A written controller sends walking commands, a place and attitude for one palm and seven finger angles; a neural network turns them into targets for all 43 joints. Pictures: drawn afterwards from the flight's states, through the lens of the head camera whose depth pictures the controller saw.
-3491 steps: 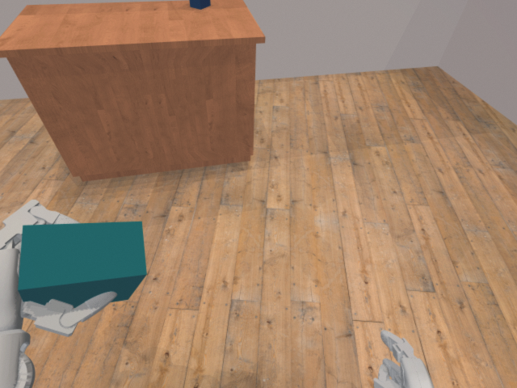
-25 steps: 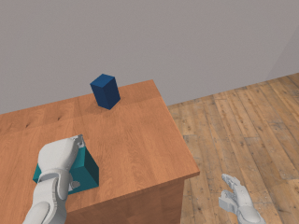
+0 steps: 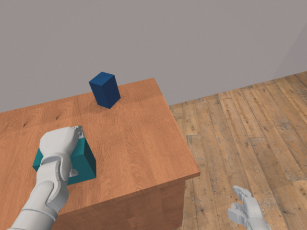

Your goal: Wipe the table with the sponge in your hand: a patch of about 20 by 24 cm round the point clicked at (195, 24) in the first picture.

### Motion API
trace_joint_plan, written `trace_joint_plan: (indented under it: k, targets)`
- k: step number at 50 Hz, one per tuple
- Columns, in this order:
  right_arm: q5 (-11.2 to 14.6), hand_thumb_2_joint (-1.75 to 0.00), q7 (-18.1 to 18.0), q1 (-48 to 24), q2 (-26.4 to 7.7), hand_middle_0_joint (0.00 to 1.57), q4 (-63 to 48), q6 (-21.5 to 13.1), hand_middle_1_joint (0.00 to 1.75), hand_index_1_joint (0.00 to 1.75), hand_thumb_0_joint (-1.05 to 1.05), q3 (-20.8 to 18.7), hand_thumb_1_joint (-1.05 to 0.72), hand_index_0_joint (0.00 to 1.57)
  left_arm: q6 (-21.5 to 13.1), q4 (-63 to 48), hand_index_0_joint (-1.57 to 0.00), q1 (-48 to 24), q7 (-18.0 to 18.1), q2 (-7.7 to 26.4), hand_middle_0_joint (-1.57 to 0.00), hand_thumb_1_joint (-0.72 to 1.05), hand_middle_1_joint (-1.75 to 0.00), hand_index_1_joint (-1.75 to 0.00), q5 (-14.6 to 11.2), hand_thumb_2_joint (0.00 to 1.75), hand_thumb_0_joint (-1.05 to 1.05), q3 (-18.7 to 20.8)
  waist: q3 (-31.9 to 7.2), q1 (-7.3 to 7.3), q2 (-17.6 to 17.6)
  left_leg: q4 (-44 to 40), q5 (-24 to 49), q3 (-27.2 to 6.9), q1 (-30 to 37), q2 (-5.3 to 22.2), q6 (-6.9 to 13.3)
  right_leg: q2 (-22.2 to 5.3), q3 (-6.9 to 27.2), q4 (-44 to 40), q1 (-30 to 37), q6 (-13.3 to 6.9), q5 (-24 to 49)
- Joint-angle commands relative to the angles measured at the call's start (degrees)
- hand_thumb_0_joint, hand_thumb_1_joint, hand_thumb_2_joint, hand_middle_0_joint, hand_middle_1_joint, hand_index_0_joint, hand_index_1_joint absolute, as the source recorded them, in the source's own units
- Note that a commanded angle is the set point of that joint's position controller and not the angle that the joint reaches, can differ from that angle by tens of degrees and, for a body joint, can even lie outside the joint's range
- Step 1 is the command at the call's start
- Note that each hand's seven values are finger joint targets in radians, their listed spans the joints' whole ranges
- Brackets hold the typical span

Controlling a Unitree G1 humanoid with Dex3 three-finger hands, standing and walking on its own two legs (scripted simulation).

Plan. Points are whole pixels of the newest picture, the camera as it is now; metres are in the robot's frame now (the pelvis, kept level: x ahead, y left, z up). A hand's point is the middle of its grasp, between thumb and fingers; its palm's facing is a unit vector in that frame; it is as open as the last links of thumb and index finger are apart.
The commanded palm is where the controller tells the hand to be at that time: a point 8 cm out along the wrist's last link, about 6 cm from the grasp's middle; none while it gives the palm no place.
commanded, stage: wipe forward along the first lane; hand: left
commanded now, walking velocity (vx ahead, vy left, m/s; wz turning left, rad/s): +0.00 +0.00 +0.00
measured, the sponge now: (70, 167) +0.26 +0.29 +0.02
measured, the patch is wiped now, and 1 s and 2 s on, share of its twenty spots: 0.20 0.40 0.60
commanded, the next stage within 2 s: slide across to the middle lane in 1.10 s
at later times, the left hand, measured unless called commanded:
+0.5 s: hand (71, 137) +0.33 +0.30 +0.07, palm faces -0.10 -0.02 -1.00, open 10.2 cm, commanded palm +0.31 +0.31 +0.11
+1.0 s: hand (69, 122) +0.39 +0.34 +0.07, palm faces -0.13 -0.02 -0.99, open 10.2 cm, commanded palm +0.37 +0.34 +0.11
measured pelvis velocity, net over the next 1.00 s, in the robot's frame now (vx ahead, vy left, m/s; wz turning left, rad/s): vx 0.01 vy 0.01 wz -0.02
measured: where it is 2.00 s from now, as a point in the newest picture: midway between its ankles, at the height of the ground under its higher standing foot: outside the picture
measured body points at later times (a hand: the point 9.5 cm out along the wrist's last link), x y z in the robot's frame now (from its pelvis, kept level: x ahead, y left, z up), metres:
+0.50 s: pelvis +0.00 -0.01 -0.01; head +0.01 -0.05 +0.44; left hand +0.33 +0.30 +0.12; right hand +0.16 -0.27 -0.13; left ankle +0.03 +0.12 -0.74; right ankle +0.00 -0.08 -0.74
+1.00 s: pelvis +0.01 +0.01 -0.01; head +0.04 -0.01 +0.44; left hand +0.39 +0.33 +0.12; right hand +0.13 -0.26 -0.13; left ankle +0.03 +0.12 -0.74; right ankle +0.00 -0.08 -0.74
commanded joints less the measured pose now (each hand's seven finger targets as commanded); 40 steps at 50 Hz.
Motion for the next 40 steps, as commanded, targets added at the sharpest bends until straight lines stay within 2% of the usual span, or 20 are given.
trace_joint_plan:
  k: [1,4,5,7,9,10,13,14,16,22,23,24,27,30,33,34,36,38,39,40]
  targets:
    - [0.36,-0.90,-1.20,-8.67,-6.34,0.20,-8.34,-3.04,0.30,0.30,0.00,-1.93,-0.90,0.20,-1.07,2.52,-1.20,-16.82,1.41,11.29,-1.20,0.10,-1.60,-1.60,1.16,1.30,0.00,5.66,-5.65,-2.48,-10.85,-1.65,-1.46,0.08,0.76,-2.38,2.83,-2.08,6.92,-7.29,-2.39,1.24,0.01]
    - [0.40,-0.90,-1.28,-7.45,-6.91,0.20,-7.98,-3.02,0.30,0.30,0.00,-2.19,-0.90,0.20,-2.26,5.35,-1.20,-19.10,1.30,13.51,-1.20,0.10,-1.60,-1.60,1.55,1.30,0.00,7.22,-6.76,-2.46,-8.90,-1.32,-1.78,-0.10,-0.16,-2.53,2.70,-1.99,7.52,-6.85,-2.52,0.97,-0.31]
    - [0.60,-0.90,-1.32,-7.29,-6.59,0.20,-8.58,-3.11,0.30,0.30,0.00,-2.17,-0.90,0.20,-2.85,5.34,-1.20,-19.88,1.25,11.84,-1.20,0.10,-1.60,-1.60,1.25,1.30,0.00,5.56,-7.13,-2.65,-8.43,-1.16,-2.12,0.16,-0.63,-2.57,2.87,-2.30,6.87,-6.66,-2.45,1.27,-0.66]
    - [0.65,-0.90,-1.40,-6.29,-6.98,0.20,-8.05,-3.14,0.30,0.30,0.00,-2.37,-0.90,0.20,-3.75,7.76,-1.20,-21.41,1.39,13.48,-1.20,0.10,-1.60,-1.60,1.00,1.30,0.00,6.79,-7.63,-2.88,-10.08,-0.46,-2.09,0.30,-1.42,-2.51,2.96,-2.50,7.41,-6.59,-2.23,1.45,0.26]
    - [0.49,-0.90,-1.31,-5.25,-7.68,0.20,-7.75,-2.93,0.30,0.30,0.00,-2.81,-0.90,0.20,-4.55,9.66,-1.20,-20.24,1.55,17.72,-1.20,0.10,-1.60,-1.60,1.20,1.30,0.00,10.78,-9.19,-2.14,-10.37,0.17,-0.68,0.00,-2.13,-2.67,2.94,-2.32,8.46,-5.74,-0.69,1.15,3.10]
    - [0.65,-0.90,-1.26,-5.16,-7.23,0.20,-8.40,-2.91,0.30,0.30,0.00,-2.73,-0.90,0.20,-5.14,9.00,-1.20,-20.65,1.56,14.87,-1.20,0.10,-1.60,-1.60,0.87,1.30,0.00,8.34,-10.36,-2.50,-9.54,0.49,-0.12,0.55,-2.54,-2.73,3.10,-2.75,7.77,-5.11,0.02,1.49,4.77]
    - [0.81,-0.90,-1.12,-4.28,-7.61,0.20,-8.12,-2.83,0.30,0.30,0.00,-3.01,-0.90,0.20,-6.18,11.43,-1.20,-21.52,1.94,16.25,-1.20,0.10,-1.60,-1.60,0.65,1.30,0.00,9.49,-8.50,-2.78,-10.78,1.06,-0.69,0.52,-3.91,-2.57,3.14,-2.88,8.60,-5.27,-1.29,1.59,5.22]
    - [0.78,-0.90,-1.07,-4.01,-7.84,0.20,-7.98,-2.86,0.30,0.30,0.00,-3.04,-0.90,0.20,-6.51,11.40,-1.20,-22.78,1.98,17.84,-1.20,0.10,-1.60,-1.60,0.65,1.30,0.00,10.68,-8.78,-2.74,-9.26,0.96,-0.89,0.25,-4.15,-2.61,3.05,-2.78,9.05,-5.27,-1.22,1.34,4.74]
    - [0.89,-0.90,-1.13,-2.97,-7.98,0.20,-7.65,-2.85,0.30,0.30,0.00,-3.29,-0.90,0.20,-7.18,13.51,-1.20,-23.65,2.31,18.91,-1.20,0.10,-1.60,-1.60,0.72,1.30,0.00,11.22,-8.78,-3.00,-10.62,1.44,-1.46,0.63,-5.09,-2.46,3.24,-3.07,8.96,-5.16,-1.28,1.68,3.97]
    - [1.20,-0.90,-0.88,-1.44,-8.24,0.20,-7.30,-2.72,0.30,0.30,0.00,-3.61,-0.90,0.20,-8.62,16.40,-1.20,-27.13,2.79,18.89,-1.20,0.10,-1.60,-1.60,0.99,1.30,0.00,10.33,-9.75,-3.68,-8.72,1.90,-1.55,0.89,-5.88,-2.23,3.38,-3.23,8.49,-4.67,-2.37,1.67,4.36]
    - [1.11,-0.90,-0.87,-0.86,-8.50,0.20,-6.93,-2.60,0.30,0.30,0.00,-3.86,-0.90,0.20,-8.61,18.01,-1.20,-26.23,3.11,21.26,-1.20,0.10,-1.60,-1.60,1.14,1.30,0.00,12.64,-10.53,-3.25,-10.11,2.27,-1.17,0.89,-6.15,-2.17,3.43,-3.20,8.96,-4.48,-1.58,1.67,4.98]
    - [1.18,-0.90,-0.91,-1.07,-8.51,0.20,-7.14,-2.52,0.30,0.30,0.00,-3.73,-0.90,0.20,-9.00,17.49,-1.20,-27.77,2.93,21.62,-1.20,0.10,-1.60,-1.60,1.13,1.30,0.00,12.56,-11.01,-3.42,-8.48,2.20,-0.78,0.73,-6.49,-2.31,3.35,-3.12,9.19,-4.18,-1.33,1.49,5.75]
    - [1.38,-0.90,-1.00,0.10,-8.61,0.20,-6.59,-2.31,0.30,0.30,0.00,-3.79,-0.90,0.20,-9.54,20.88,-1.20,-30.20,3.13,22.52,-1.20,0.10,-1.60,-1.60,1.31,1.30,0.00,12.49,-10.20,-4.03,-10.57,2.37,-2.54,1.04,-7.48,-2.03,3.50,-3.33,8.83,-4.76,-2.45,1.98,2.86]
    - [1.55,-0.90,-0.97,0.74,-8.61,0.20,-6.42,-2.33,0.30,0.30,0.00,-3.67,-0.90,0.20,-10.37,22.62,-1.20,-34.59,3.03,22.13,-1.20,0.10,-1.60,-1.60,1.98,1.30,0.00,11.01,-9.62,-4.62,-7.73,1.79,-3.58,0.95,-7.63,-1.95,3.58,-3.11,7.92,-4.85,-4.48,1.82,0.32]
    - [1.45,-0.90,-0.94,1.71,-8.82,0.20,-6.07,-2.08,0.30,0.30,0.00,-3.82,-0.90,0.20,-10.96,25.18,-1.20,-35.91,3.21,24.01,-1.20,0.10,-1.60,-1.60,2.61,1.30,0.00,12.17,-12.17,-4.61,-8.70,2.78,-2.34,1.28,-7.76,-1.73,3.63,-3.45,8.51,-4.33,-3.08,1.84,2.91]
    - [1.46,-0.90,-0.95,1.64,-8.80,0.20,-6.20,-1.90,0.30,0.30,0.00,-3.74,-0.90,0.20,-11.24,25.28,-1.20,-36.57,3.06,25.21,-1.20,0.10,-1.60,-1.60,2.74,1.30,0.00,13.21,-12.90,-4.36,-7.29,2.43,-1.76,0.85,-8.05,-1.95,3.56,-3.11,8.40,-3.97,-2.81,1.52,3.69]
    - [1.53,-0.90,-0.84,2.84,-8.88,0.20,-6.08,-1.65,0.30,0.30,0.00,-3.79,-0.90,0.20,-11.62,27.26,-1.20,-37.92,3.24,24.37,-1.20,0.10,-1.60,-1.60,2.93,1.30,0.00,12.09,-13.35,-4.92,-9.14,2.53,-1.51,1.19,-8.27,-1.70,3.67,-3.16,7.27,-3.62,-2.74,1.93,4.71]
    - [1.61,-0.90,-0.75,2.92,-8.99,0.20,-6.13,-1.42,0.30,0.30,0.00,-3.82,-0.90,0.20,-11.76,28.43,-1.20,-38.59,3.20,25.11,-1.20,0.10,-1.60,-1.60,2.93,1.30,0.00,12.38,-13.29,-4.97,-8.52,2.89,-1.50,1.36,-8.54,-1.65,3.65,-3.40,7.80,-3.75,-2.63,1.97,5.27]
    - [1.61,-0.90,-0.82,2.77,-9.12,0.20,-6.09,-1.29,0.30,0.30,0.00,-3.67,-0.90,0.20,-11.97,28.62,-1.20,-40.26,3.01,26.96,-1.20,0.10,-1.60,-1.60,2.89,1.30,0.00,13.68,-13.57,-4.84,-7.70,2.46,-1.24,0.98,-8.93,-1.72,3.62,-3.21,7.78,-3.66,-2.43,1.67,5.54]
    - [1.61,-0.90,-0.74,3.65,-9.17,0.20,-5.85,-1.17,0.30,0.30,0.00,-3.74,-0.90,0.20,-12.18,29.38,-1.20,-41.29,3.03,26.01,-1.20,0.10,-1.60,-1.60,3.37,1.30,0.00,12.39,-13.74,-5.35,-8.36,2.45,-1.16,1.19,-8.67,-1.61,3.75,-3.13,6.89,-3.41,-2.87,1.91,5.44]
